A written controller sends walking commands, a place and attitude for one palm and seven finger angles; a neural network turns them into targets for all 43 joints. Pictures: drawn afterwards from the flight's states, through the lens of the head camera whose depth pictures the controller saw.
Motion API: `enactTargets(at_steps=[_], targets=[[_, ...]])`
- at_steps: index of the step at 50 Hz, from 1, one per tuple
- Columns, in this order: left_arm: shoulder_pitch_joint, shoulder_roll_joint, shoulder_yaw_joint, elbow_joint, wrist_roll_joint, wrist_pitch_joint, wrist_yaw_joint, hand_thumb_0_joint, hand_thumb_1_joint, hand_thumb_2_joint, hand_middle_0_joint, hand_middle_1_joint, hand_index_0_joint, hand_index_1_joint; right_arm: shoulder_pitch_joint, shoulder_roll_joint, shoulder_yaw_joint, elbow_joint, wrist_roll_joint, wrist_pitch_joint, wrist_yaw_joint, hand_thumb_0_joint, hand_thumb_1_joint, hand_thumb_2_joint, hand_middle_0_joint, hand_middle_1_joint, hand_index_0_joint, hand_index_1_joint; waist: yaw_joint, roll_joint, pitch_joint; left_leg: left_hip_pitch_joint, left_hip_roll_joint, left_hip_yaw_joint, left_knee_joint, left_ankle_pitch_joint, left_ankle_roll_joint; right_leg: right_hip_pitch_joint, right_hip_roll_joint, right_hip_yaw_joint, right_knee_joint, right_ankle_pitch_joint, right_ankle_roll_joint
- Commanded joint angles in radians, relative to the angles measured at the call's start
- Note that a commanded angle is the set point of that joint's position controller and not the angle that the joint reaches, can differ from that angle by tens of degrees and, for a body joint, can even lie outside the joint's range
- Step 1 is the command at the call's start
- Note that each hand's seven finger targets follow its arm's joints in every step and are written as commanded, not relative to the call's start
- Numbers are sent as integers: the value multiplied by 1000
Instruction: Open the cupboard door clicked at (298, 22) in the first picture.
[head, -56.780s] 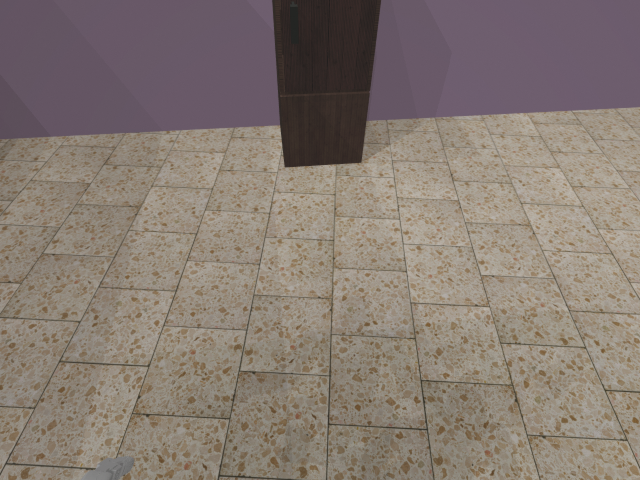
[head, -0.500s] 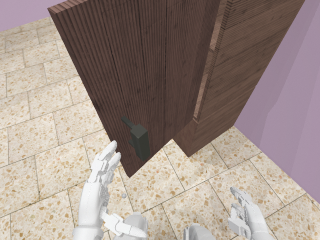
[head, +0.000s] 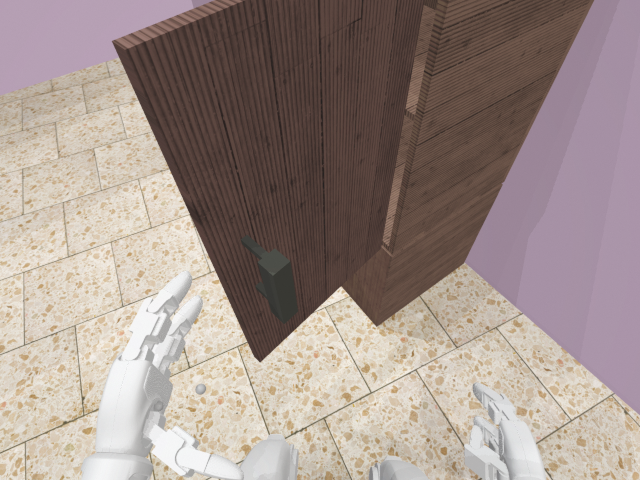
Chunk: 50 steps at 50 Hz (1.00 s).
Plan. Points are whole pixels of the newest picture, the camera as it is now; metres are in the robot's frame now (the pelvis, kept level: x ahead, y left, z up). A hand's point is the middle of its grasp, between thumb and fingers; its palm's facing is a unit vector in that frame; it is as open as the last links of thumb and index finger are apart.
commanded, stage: draw the hand back to the body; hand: left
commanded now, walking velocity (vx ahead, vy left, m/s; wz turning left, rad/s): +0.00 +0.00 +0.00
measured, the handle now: (268, 278) +0.36 +0.09 +0.04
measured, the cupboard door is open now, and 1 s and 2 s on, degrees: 100 100 100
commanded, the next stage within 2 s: step back with the hand held close in 1.36 s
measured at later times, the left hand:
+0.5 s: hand (93, 368) +0.20 +0.21 +0.15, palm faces +0.14 -0.93 -0.34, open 14.7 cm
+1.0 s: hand out of the picture +0.23 +0.28 +0.26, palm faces +0.43 -0.79 -0.43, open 8.9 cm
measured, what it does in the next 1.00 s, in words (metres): rises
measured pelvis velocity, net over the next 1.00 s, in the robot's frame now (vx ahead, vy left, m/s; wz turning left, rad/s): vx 0.04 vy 0.03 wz -0.02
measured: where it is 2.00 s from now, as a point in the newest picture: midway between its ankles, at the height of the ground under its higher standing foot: outside the picture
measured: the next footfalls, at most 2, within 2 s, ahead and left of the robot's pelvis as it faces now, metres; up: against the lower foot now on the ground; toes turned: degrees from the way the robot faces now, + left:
none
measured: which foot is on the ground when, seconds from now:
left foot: down 0.00-1.00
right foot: down 0.00-1.00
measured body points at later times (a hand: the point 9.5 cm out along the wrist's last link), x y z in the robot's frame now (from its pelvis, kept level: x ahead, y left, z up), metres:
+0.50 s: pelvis +0.03 +0.02 +0.06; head +0.03 +0.00 +0.51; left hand +0.19 +0.25 +0.17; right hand +0.21 -0.20 -0.01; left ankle +0.04 +0.12 -0.64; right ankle -0.01 -0.09 -0.64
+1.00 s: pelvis +0.04 +0.03 +0.10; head +0.02 +0.01 +0.55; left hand +0.20 +0.32 +0.29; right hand +0.22 -0.19 +0.02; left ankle +0.04 +0.12 -0.64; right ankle -0.01 -0.09 -0.64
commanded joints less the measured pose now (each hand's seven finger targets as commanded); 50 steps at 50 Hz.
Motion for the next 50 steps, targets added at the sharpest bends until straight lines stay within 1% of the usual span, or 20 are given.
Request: enactTargets(at_steps=[1,3,6,9,12,14,15,16,18,20,21,23,26,32,40,41,44,46,49,50], targets=[[31,70,80,-156,-36,26,-7,0,-500,300,-150,-300,-150,-300,-60,-115,-38,-186,9,-49,-26,0,-900,-900,200,300,200,300,-20,-127,-89,180,-30,-13,-217,122,32,165,-6,111,-352,169,52],[16,86,100,-176,-51,29,-18,0,-500,300,-150,-300,-150,-300,-52,-118,-34,-187,8,-58,-32,0,-900,-900,200,300,200,300,-20,-126,-80,201,-32,-13,-231,124,31,180,-12,114,-369,175,55],[2,112,123,-235,-67,7,-34,0,-500,300,-150,-300,-150,-300,-46,-123,-31,-184,6,-76,-36,0,-900,-900,200,300,200,300,-12,-59,-94,263,-31,-17,-265,168,32,212,-4,91,-366,233,46],[19,142,163,-263,-86,-11,-49,0,-500,300,-150,-300,-150,-300,-39,-118,-28,-176,10,-91,-37,0,-900,-900,200,300,200,300,-6,-44,-95,311,-29,-16,-291,195,30,236,1,87,-379,277,46],[58,146,173,-297,-97,-9,-63,0,-395,345,-154,-300,-154,-300,-42,-116,-29,-173,17,-101,-32,0,-900,-900,200,300,200,300,8,28,-108,370,-28,-15,-325,252,29,266,9,58,-372,339,37],[75,138,171,-299,-107,12,-75,0,-325,375,-156,-300,-156,-300,-41,-117,-29,-171,23,-107,-29,0,-900,-900,200,300,200,300,4,27,-91,399,-25,-20,-347,270,28,272,14,43,-381,363,38],[110,321,211,-341,52,96,35,0,-290,390,-158,-300,-158,-300,-42,-128,-37,-178,14,-81,-59,0,-900,-900,200,300,200,300,57,38,-126,445,-8,-5,-404,302,31,314,-24,105,-443,384,25],[128,257,190,-344,64,151,86,0,-255,405,-159,-300,-159,-300,-43,-109,-28,-184,9,-74,-68,0,-900,-900,200,300,200,300,32,19,-75,459,-11,-4,-424,300,35,317,-21,90,-472,374,28],[152,192,142,-335,82,210,117,0,-185,435,-161,-300,-161,-300,-35,-105,-24,-177,9,-58,-75,0,-900,-900,200,300,200,300,17,0,-24,475,-4,-2,-439,315,36,330,-25,74,-482,390,36],[111,222,163,-357,97,240,146,0,-115,465,-164,-300,-164,-300,-40,-113,-16,-171,9,-50,-77,0,-900,-900,200,300,200,300,14,-6,-4,512,0,-8,-466,333,37,351,-22,64,-508,389,35],[96,238,179,-366,102,249,159,0,-80,480,-165,-300,-165,-300,-46,-115,-15,-169,7,-52,-81,0,-900,-900,200,300,200,300,15,-44,-8,531,1,-11,-479,349,39,372,-19,62,-525,401,35],[73,253,194,-371,108,263,176,0,-10,510,-168,-300,-168,-300,-50,-117,-8,-164,5,-56,-86,0,-900,-900,200,300,200,300,15,-62,0,566,3,-12,-509,346,40,398,-21,59,-547,396,38],[32,287,237,-394,114,271,200,0,95,555,-171,-300,-171,-300,-66,-119,1,-148,4,-70,-90,0,-900,-900,200,300,200,300,24,-43,-8,618,3,-17,-556,343,37,450,-23,57,-585,383,34],[-10,292,281,-391,115,275,213,0,305,645,-179,-300,-179,-300,-89,-117,11,-102,2,-99,-80,0,-900,-900,200,300,200,300,29,9,57,692,8,-23,-638,375,29,511,-26,55,-650,400,35],[-45,343,399,-398,102,259,208,0,585,765,-189,-300,-189,-300,-116,-119,6,-48,-4,-122,-58,0,-900,-900,200,300,200,300,47,11,68,784,16,-16,-717,541,17,634,-23,53,-721,515,34],[-45,354,420,-373,100,259,208,0,620,780,-190,-300,-190,-300,-125,-120,4,-37,-5,-123,-56,0,-900,-900,200,300,200,300,51,-13,80,782,18,-13,-724,536,16,648,-20,53,-736,518,33],[-100,370,457,-387,95,250,207,0,725,825,-194,-300,-194,-300,-135,-122,1,-24,-7,-128,-51,0,-900,-900,200,300,200,300,51,16,90,808,16,-9,-756,519,14,666,-20,54,-760,510,34],[-120,391,495,-362,92,247,208,0,795,855,-196,-300,-196,-300,-146,-126,-3,-12,-8,-127,-52,0,-900,-900,200,300,200,300,55,-11,105,810,15,-2,-772,488,17,683,-16,56,-785,504,31],[-160,404,532,-362,86,236,208,0,900,900,-200,-300,-200,-300,-148,-124,-7,4,-10,-127,-50,0,-900,-900,200,300,200,300,55,21,98,837,13,5,-789,499,17,704,-19,59,-800,520,31],[-133,365,504,-320,85,239,202,0,900,900,-200,-300,-200,-300,-150,-123,-10,10,-10,-125,-47,0,-900,-900,200,300,200,300,52,10,113,844,14,9,-792,502,19,698,-17,59,-806,522,34]])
